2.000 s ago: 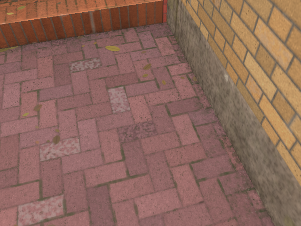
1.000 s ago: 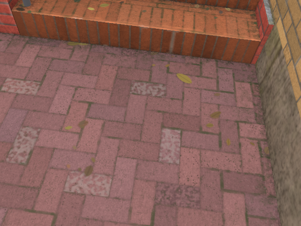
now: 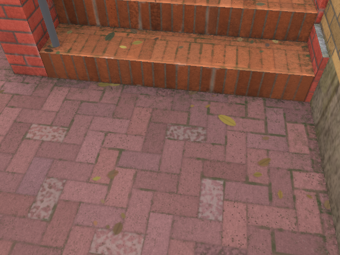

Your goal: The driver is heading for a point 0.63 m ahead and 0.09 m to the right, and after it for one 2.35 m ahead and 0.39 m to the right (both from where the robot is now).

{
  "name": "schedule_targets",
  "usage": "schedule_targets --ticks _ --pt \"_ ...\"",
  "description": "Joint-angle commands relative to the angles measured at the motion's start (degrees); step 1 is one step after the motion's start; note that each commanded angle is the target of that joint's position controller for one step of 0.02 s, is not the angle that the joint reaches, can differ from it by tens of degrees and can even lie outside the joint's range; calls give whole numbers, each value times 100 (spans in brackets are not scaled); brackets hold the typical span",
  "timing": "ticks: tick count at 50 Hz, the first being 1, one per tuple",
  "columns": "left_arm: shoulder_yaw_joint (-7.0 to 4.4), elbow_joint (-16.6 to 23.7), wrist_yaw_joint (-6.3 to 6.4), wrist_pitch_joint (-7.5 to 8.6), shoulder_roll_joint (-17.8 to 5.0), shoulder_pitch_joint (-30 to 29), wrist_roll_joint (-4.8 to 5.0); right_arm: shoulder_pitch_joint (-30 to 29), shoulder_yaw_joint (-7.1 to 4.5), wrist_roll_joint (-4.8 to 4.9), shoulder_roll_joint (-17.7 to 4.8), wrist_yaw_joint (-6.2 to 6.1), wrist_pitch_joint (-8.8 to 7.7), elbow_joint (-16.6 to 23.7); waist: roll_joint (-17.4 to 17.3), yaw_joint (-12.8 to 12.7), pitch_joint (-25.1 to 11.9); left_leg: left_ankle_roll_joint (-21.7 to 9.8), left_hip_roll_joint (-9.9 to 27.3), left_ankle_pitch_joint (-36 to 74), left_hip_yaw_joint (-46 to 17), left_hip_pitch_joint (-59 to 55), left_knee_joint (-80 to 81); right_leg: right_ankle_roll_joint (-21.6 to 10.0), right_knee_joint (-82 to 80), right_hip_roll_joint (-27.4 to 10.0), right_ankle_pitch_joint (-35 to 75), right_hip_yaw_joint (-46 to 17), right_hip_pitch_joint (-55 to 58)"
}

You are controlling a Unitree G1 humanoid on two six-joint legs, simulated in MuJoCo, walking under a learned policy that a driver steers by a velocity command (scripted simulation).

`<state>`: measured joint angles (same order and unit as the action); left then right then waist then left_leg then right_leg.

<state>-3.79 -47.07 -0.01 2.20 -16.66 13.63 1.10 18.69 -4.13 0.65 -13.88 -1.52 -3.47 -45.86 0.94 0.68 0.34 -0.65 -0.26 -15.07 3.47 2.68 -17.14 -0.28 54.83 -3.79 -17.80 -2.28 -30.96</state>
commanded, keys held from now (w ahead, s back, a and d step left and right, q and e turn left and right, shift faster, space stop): w+e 0.38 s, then w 0.04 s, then w+q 0.08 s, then q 0.50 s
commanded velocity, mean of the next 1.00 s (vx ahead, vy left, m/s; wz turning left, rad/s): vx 0.31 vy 0.00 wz -0.09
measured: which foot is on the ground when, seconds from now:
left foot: down 0.00-0.16, up 0.18-0.66, down 0.68-1.00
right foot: up 0.00-0.14, down 0.16-0.70, up 0.72-1.00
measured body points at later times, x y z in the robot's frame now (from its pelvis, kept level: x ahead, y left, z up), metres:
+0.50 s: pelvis +0.21 -0.10 +0.01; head +0.23 -0.13 +0.46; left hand +0.29 +0.18 -0.10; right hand +0.36 -0.40 -0.08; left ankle +0.44 +0.05 -0.67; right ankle +0.12 -0.16 -0.74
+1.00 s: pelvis +0.45 -0.10 -0.01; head +0.50 -0.10 +0.44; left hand +0.64 +0.15 -0.11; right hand +0.54 -0.40 -0.11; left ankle +0.52 -0.04 -0.74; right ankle +0.51 -0.27 -0.70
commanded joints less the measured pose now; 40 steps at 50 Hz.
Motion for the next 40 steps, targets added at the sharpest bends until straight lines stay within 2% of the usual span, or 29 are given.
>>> schedule_targets --ticks 1,4,5,6,7,8,9,10,11,12,13,14,16,19,20,24,26,27,28,30,32,33,34,35,36,37,38,39,40 --pt "95 535 -157 76 -84 -622 -43 -527 -304 41 -1004 40 -130 365 -626 22 274 -927 1374 77 -609 245 1000 116 -808 -275 437 91 -196" --pt "87 614 -224 31 -300 -638 -1 -420 -375 111 -1203 94 -116 273 -695 33 320 -892 1562 -360 -429 471 790 13 -1273 -163 246 428 345" --pt "66 598 -209 31 -353 -511 30 -515 -367 166 -1195 121 -112 286 -699 -75 361 -820 1594 -445 -353 592 620 -98 -1500 -113 267 534 610" --pt "15 493 -197 30 -438 -190 30 -590 -347 161 -1168 133 -96 285 -609 -280 303 -708 1528 -148 -171 795 202 -216 -1729 84 359 768 1135" --pt "-120 297 -174 27 -647 423 36 -566 -296 89 -1077 135 -82 279 -449 -567 21 -542 1333 797 94 1013 -724 -344 -1828 395 332 973 1964" --pt "-318 -2 -139 30 -968 1302 61 -469 -194 -24 -764 124 -79 299 54 -896 -456 -239 939 1422 602 1402 -2410 -498 -1956 502 358 740 3024" --pt "-458 30 -66 54 -1800 1678 -20 -468 -5 -205 -171 66 -131 646 1983 -737 -431 259 245 -908 672 3073 -4835 -1298 -3008 -893 -451 -2227 3658" --pt "-385 213 -117 209 -1750 1538 -59 -453 0 2 -293 16 -293 829 1706 -571 -1255 232 -170 -1711 -812 3843 -5787 -1944 -4331 -1692 -1978 -4955 3938" --pt "-299 342 -190 321 -1357 1213 -115 -665 -104 286 -742 47 -389 847 1077 -515 -736 80 106 -1292 -1057 4442 -6021 -1888 -4458 -1812 -2249 -4717 3801" --pt "-210 291 -180 354 -1052 1128 -101 -808 -131 292 -906 46 -472 840 910 -506 -256 -67 336 -909 -964 4504 -5793 -1703 -4392 -1590 -1921 -3955 3444" --pt "-182 316 -155 338 -984 917 -104 -904 -153 73 -917 9 -523 816 464 -354 6 -75 494 -546 -939 4273 -5476 -1514 -4292 -1333 -1249 -3376 2943" --pt "-127 388 -121 328 -862 625 -142 -943 -203 -52 -951 -3 -508 776 339 -190 117 -70 618 -161 -953 3942 -4959 -1379 -4296 -1098 -590 -2805 2535" --pt "-105 470 -35 317 -824 549 -155 -985 -228 -57 -873 28 -410 745 416 -71 130 25 591 274 -905 3668 -4345 -1318 -4442 -856 73 -2309 2397" --pt "-148 419 91 305 -884 897 -66 -1385 -189 -37 -687 26 -307 837 313 -135 251 296 424 1098 -798 3905 -3459 -1278 -4565 -695 691 -1798 2555" --pt "-167 380 143 279 -885 974 -110 -1481 -138 -56 -546 81 -313 837 421 -143 238 371 419 1399 -789 3917 -3150 -1261 -4514 -633 831 -1601 2579" --pt "-175 405 214 204 -848 1162 -79 -2126 -5 -68 -327 311 -393 953 401 -378 420 425 223 2468 -487 3521 -2153 -1131 -4586 -595 1175 -1026 2288" --pt "-162 343 206 194 -835 1217 -82 -2395 29 -48 -304 405 -406 1025 438 -456 609 339 159 2631 -389 3375 -1816 -1055 -4561 -601 1380 -780 2289" --pt "-115 260 201 206 -695 1280 -42 -2561 43 -87 -295 457 -416 1078 332 -483 709 301 102 2666 -352 3285 -1552 -975 -4485 -602 1725 -626 2311" --pt "-111 213 192 192 -732 1294 -48 -2603 47 -96 -300 503 -429 1114 422 -476 707 235 27 2611 -277 3162 -1400 -914 -4370 -636 2128 -524 2416" --pt "-132 161 174 146 -844 1170 -57 -2291 -7 -74 -473 559 -448 1090 685 -293 464 46 -33 2254 -282 2892 -1337 -769 -3921 -748 3155 -346 2761" --pt "-170 226 210 114 -1012 909 -85 -1622 -113 -123 -759 570 -449 940 797 59 -50 -200 -314 1714 -152 2228 -1311 -607 -3081 -775 5106 -231 3143" --pt "-181 260 222 69 -1135 725 -146 -819 -182 -178 -904 547 -450 665 606 428 -408 -381 -516 1850 13 1554 -1074 -481 -2171 -641 5890 -70 3242" --pt "-152 296 234 75 -1105 742 -176 -281 -232 -179 -1080 482 -432 533 365 691 -793 -586 -292 2691 -282 597 -821 -237 -1044 -382 5423 32 2854" --pt "-1 514 247 122 -637 1040 -394 96 -247 -233 -1511 439 -422 533 -997 407 -1600 -1132 937 5379 -1883 -1253 -1539 36 1048 242 1268 158 1317" --pt "155 425 129 240 -214 2044 -161 -28 -207 -321 -1550 452 -413 669 -1999 -36 -2740 -2477 2269 6310 -4472 -2906 -1257 352 2998 1010 -2303 -378 -319" --pt "32 347 66 285 -977 1652 -64 -276 -193 -222 -1224 392 -287 829 -986 289 -2789 -2304 1958 5192 -4251 -2407 -971 362 3432 610 -1798 -858 -350" --pt "-8 557 24 273 -1171 754 -3 -650 -143 -95 -1089 320 -174 912 -394 381 -1918 -2009 1678 4433 -3384 -1569 -892 336 3230 403 -1448 -659 -602" --pt "39 777 91 228 -987 404 -149 -878 -124 -22 -1153 310 -133 868 292 127 -1163 -1779 1441 3839 -3092 -369 -529 365 2795 333 -976 -483 -506" --pt "13 935 161 119 -897 148 -176 -883 -86 37 -1072 296 -65 865 441 -13 -823 -1656 1286 3354 -2848 354 -287 350 2229 185 -767 -490 -401"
